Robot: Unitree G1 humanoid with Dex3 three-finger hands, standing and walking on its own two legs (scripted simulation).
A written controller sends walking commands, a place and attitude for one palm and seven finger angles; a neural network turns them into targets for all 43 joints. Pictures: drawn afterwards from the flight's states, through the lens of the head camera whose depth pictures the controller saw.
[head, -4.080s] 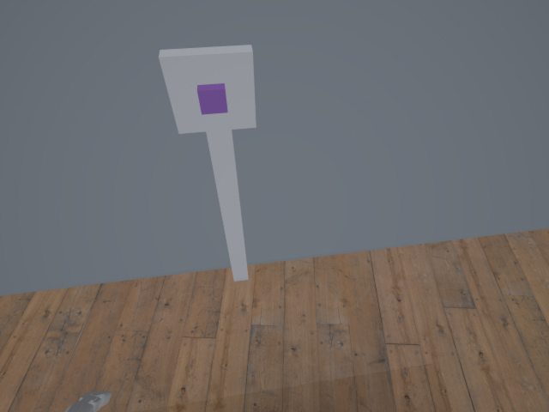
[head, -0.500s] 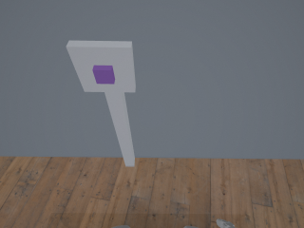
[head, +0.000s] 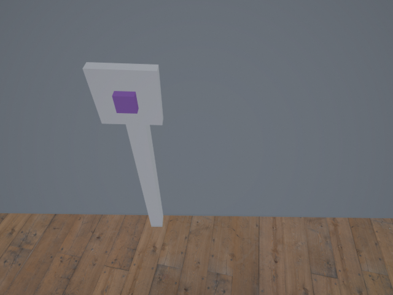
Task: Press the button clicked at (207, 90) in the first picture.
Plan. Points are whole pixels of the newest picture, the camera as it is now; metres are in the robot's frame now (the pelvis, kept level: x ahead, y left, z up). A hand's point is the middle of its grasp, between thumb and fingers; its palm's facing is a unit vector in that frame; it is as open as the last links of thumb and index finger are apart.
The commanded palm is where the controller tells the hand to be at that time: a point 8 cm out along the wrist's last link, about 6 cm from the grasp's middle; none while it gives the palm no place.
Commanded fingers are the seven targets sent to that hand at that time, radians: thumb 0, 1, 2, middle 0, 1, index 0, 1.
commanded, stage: come to a stop and stand still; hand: left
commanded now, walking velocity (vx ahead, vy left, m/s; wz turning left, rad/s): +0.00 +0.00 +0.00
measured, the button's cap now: (126, 101) +0.54 +0.22 +0.09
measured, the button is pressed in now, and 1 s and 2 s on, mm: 0 0 0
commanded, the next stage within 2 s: look again from close up in 0.08 s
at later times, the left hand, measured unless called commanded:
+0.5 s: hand out of the picture +0.00 +0.18 -0.18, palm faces +0.03 -0.98 -0.20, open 7.4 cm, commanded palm none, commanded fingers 0.00 0.90 0.90 -0.20 -0.30 -0.20 -0.30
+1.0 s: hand out of the picture +0.03 +0.17 -0.18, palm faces +0.04 -0.98 -0.18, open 7.4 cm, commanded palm none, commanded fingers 0.00 0.90 0.90 -0.20 -0.30 -0.20 -0.30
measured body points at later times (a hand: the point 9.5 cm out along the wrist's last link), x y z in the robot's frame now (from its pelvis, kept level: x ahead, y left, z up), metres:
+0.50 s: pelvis +0.00 +0.02 -0.01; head +0.01 +0.00 +0.44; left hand +0.00 +0.24 -0.16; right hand +0.00 -0.20 -0.17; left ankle +0.00 +0.12 -0.74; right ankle +0.03 -0.11 -0.74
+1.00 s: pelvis +0.05 +0.01 -0.01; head +0.06 +0.00 +0.44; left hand +0.03 +0.23 -0.17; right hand +0.04 -0.21 -0.17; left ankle +0.00 +0.12 -0.74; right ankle +0.03 -0.11 -0.74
